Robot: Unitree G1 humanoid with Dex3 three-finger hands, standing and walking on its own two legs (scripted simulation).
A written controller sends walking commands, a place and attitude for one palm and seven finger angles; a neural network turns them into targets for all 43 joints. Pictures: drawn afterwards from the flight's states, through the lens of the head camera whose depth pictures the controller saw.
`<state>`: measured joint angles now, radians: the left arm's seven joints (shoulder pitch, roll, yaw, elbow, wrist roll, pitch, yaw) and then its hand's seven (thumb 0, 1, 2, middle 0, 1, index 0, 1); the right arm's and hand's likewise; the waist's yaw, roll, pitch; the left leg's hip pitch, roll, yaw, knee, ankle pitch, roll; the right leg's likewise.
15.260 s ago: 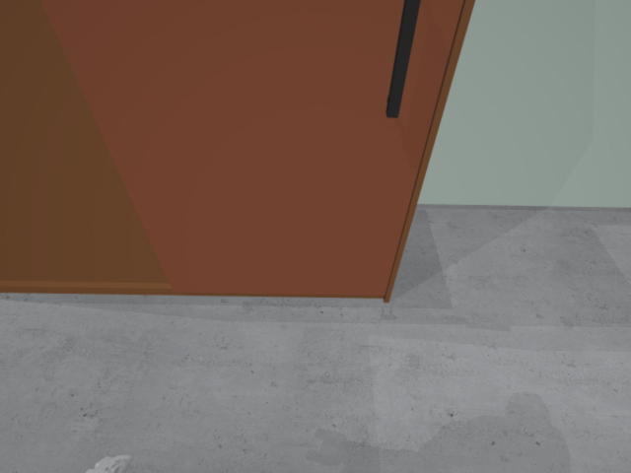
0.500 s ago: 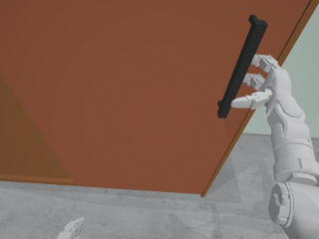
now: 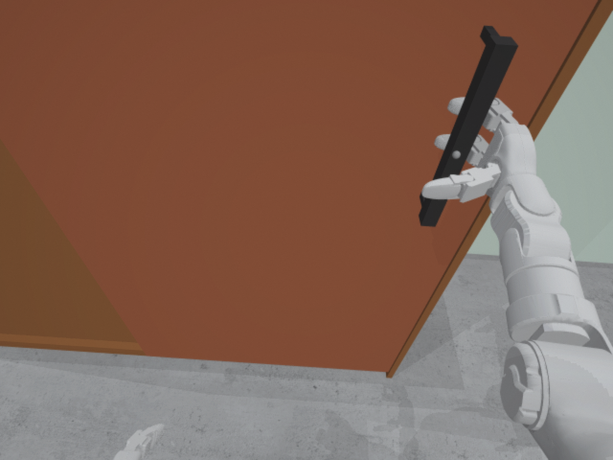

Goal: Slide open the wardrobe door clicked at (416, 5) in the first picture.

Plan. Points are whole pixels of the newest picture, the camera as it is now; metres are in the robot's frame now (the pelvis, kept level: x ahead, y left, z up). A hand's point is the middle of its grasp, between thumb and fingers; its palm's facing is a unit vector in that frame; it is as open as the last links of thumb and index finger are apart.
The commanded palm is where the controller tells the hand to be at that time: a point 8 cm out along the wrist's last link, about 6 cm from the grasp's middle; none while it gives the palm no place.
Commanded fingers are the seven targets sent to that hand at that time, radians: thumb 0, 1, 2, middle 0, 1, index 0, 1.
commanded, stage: slide the fingers in behind the handle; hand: right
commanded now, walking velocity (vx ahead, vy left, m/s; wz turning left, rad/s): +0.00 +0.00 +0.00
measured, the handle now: (453, 140) +0.50 -0.14 +0.19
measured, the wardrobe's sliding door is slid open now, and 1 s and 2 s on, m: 0.00 0.00 0.00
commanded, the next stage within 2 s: grip the handle and tug to test in 0.80 s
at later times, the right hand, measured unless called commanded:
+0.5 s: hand (459, 158) +0.44 -0.13 +0.20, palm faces -0.03 +1.00 +0.01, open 14.0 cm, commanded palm +0.43 -0.18 +0.20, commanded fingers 0.00 0.50 -0.30 0.30 1.20 0.30 1.20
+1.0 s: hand (457, 152) +0.46 -0.13 +0.20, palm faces -0.05 +1.00 +0.00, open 13.4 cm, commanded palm +0.44 -0.18 +0.20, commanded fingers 0.00 0.22 -0.42 0.33 1.24 0.33 1.24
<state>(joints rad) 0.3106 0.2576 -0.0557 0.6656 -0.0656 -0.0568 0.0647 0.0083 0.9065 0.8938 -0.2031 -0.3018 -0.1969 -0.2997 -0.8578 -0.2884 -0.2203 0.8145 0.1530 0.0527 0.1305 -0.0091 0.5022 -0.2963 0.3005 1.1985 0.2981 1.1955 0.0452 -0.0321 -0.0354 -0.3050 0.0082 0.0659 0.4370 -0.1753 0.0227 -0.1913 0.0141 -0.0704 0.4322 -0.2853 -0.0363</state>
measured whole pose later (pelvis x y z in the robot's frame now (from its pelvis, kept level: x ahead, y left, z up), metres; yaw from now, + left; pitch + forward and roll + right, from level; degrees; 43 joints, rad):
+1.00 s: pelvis +0.00 -0.01 +0.00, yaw -1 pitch +4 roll +0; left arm 0.35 0.26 -0.05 0.70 -0.06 -0.08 0.06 0.01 0.91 0.89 -0.20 -0.30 -0.20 -0.30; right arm -0.95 -0.30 -0.21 0.95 0.14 0.00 0.14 -0.01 0.48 -0.31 0.38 1.25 0.37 1.24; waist 0.05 -0.02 -0.04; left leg -0.35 0.02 0.07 0.45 -0.17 0.02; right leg -0.24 0.02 -0.06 0.46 -0.29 -0.04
